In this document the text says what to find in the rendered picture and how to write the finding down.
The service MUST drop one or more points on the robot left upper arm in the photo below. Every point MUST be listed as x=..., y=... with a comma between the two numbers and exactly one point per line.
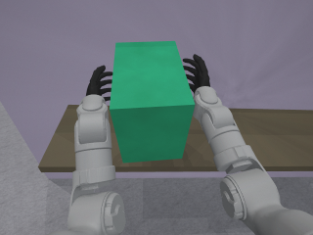
x=100, y=213

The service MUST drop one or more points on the table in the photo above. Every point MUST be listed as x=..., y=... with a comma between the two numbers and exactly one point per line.
x=282, y=140

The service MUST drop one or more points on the robot right upper arm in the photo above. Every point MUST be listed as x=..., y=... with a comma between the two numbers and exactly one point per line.
x=251, y=197

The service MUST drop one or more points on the right robot forearm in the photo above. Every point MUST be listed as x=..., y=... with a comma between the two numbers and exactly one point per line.
x=231, y=153

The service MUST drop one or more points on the right robot hand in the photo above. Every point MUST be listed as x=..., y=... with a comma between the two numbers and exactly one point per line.
x=200, y=73

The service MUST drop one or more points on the left robot forearm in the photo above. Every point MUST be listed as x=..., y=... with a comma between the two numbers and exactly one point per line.
x=93, y=148

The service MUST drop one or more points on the carton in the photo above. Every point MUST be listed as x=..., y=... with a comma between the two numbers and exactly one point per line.
x=151, y=101

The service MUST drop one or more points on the left robot hand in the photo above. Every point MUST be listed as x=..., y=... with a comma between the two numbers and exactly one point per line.
x=94, y=87

